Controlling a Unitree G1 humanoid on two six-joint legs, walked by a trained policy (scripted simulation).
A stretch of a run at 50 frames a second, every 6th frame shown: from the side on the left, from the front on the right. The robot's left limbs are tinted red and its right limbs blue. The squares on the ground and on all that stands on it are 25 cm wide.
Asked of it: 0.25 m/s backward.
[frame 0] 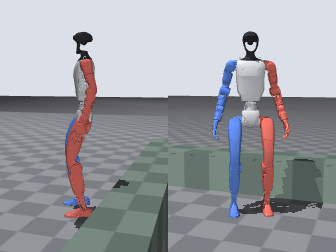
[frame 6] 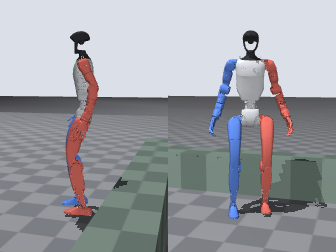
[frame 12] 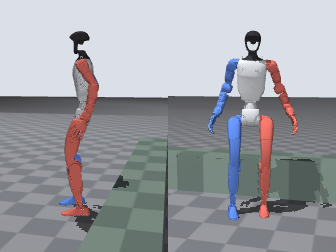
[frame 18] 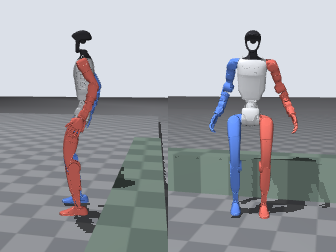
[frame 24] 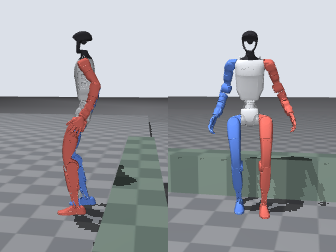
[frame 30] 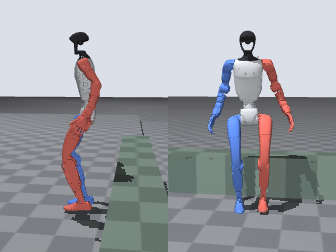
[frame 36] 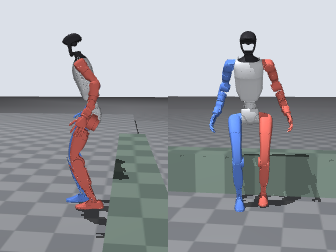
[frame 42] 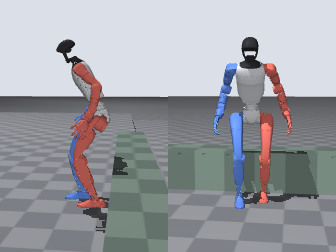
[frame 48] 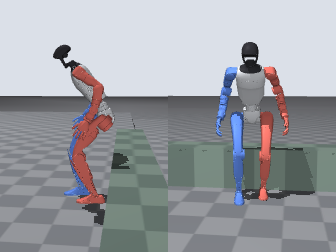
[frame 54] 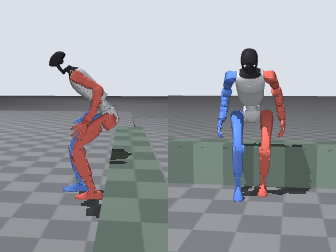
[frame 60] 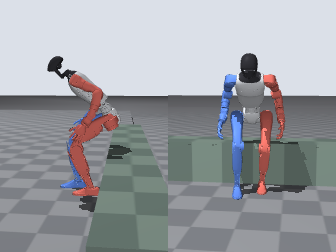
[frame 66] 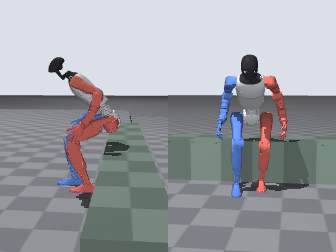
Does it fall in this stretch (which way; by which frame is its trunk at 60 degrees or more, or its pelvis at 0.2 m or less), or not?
no
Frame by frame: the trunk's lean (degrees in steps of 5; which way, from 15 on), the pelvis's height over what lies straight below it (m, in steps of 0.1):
0: 0, 0.8
6: 5, 0.8
12: 5, 0.8
18: 5, 0.8
24: 5, 0.8
30: 10, 0.8
36: 20 forward, 0.8
42: 30 forward, 0.7
48: 40 forward, 0.7
54: 45 forward, 0.7
60: 50 forward, 0.6
66: 50 forward, 0.6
